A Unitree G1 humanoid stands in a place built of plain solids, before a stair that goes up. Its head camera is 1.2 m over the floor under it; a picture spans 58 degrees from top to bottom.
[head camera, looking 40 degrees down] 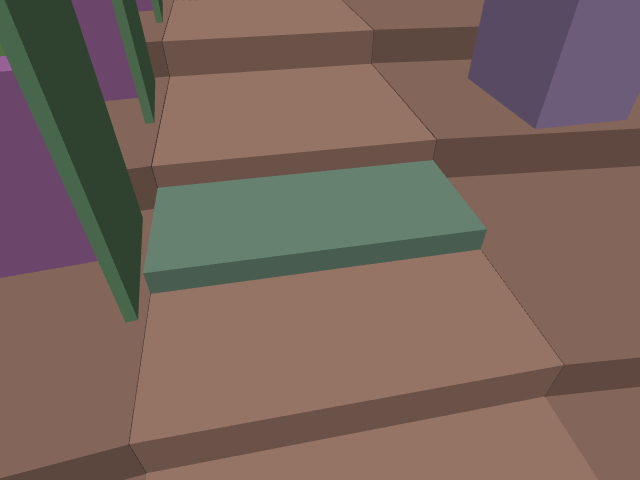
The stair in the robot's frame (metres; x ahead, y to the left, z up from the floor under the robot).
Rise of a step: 0.10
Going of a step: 0.49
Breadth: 1.15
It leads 11 degrees to the left of straight ahead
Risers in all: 3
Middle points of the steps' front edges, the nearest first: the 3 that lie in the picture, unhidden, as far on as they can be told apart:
0.59 -0.11 0.17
1.07 -0.02 0.26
1.55 0.08 0.36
